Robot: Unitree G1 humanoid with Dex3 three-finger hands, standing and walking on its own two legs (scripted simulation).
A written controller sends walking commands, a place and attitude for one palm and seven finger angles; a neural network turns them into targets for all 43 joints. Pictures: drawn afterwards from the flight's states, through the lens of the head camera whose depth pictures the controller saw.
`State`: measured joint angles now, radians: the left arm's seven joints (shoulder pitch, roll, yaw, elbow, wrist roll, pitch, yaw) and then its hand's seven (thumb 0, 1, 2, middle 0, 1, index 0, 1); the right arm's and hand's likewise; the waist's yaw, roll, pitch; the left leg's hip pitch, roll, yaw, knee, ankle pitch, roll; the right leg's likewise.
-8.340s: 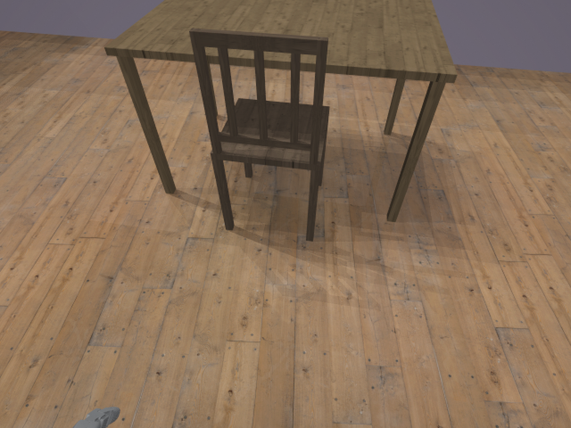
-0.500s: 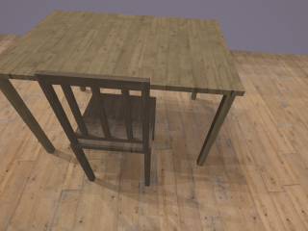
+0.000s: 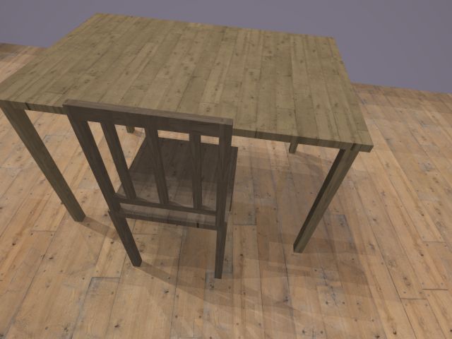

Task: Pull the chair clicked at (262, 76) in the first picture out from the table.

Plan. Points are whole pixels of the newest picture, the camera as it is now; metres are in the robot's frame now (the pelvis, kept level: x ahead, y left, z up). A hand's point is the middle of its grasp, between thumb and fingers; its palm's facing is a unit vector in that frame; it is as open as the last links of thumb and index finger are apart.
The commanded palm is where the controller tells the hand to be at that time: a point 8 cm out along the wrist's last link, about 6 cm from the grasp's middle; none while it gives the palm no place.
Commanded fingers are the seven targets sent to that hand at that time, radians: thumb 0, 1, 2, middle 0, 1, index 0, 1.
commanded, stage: shuffle to correct the standing spot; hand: left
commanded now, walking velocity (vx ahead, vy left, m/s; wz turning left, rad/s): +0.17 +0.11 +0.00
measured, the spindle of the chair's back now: (158, 169) +0.54 +0.23 -0.09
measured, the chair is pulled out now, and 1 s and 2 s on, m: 0.00 0.00 0.00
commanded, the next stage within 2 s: come to a stop and stand still in 0.20 s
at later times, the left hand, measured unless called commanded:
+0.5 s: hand (137, 325) +0.18 +0.20 -0.17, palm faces +0.03 -0.97 -0.23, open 7.3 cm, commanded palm none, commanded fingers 0.00 0.90 0.90 -0.20 -0.30 -0.20 -0.30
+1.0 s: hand out of the picture +0.07 +0.23 -0.18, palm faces +0.09 -0.98 -0.17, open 7.4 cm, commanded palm none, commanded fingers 0.00 0.90 0.90 -0.20 -0.30 -0.20 -0.30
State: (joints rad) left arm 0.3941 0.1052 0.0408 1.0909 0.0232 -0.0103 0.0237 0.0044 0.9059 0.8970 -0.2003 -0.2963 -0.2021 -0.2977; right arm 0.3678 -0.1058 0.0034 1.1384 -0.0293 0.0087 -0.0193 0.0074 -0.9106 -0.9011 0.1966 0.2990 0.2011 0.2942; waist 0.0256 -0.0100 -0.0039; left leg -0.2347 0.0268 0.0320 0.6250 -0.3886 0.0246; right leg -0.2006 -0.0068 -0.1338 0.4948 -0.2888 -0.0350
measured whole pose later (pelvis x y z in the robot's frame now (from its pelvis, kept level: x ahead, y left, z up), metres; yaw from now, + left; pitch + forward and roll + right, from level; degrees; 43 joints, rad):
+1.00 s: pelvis +0.08 +0.05 +0.00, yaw +1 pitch +0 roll +0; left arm 0.31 0.18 0.05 1.05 0.03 0.04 0.01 0.00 0.91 0.90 -0.20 -0.30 -0.20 -0.30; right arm 0.22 -0.14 -0.02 1.04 -0.03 0.00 -0.03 0.01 -0.94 -0.90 0.20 0.30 0.20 0.29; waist 0.03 -0.06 0.00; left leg -0.25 -0.01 0.07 0.45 -0.20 0.03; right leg -0.30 -0.02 -0.01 0.76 -0.42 0.00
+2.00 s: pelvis +0.10 +0.02 +0.01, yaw +0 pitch +0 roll +1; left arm 0.36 0.11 0.00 1.14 0.01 -0.02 0.04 0.00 0.91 0.90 -0.20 -0.30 -0.20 -0.30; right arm 0.24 -0.14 -0.01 1.17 -0.01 0.00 -0.05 0.02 -0.93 -0.90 0.20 0.30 0.20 0.29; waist 0.01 -0.03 0.03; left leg -0.20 0.05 0.06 0.44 -0.23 -0.04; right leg -0.04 0.03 -0.02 0.39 -0.35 -0.05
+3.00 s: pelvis +0.08 +0.06 +0.00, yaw -1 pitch +0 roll +1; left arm 0.28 0.18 -0.02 1.04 0.01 0.00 0.04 0.00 0.91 0.90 -0.20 -0.30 -0.20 -0.30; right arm 0.26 -0.17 0.01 1.06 -0.01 -0.01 -0.01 0.01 -0.92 -0.90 0.20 0.30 0.20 0.29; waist -0.01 0.00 0.03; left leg -0.26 -0.01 0.10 0.51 -0.25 0.03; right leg -0.13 -0.03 0.02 0.51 -0.38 0.02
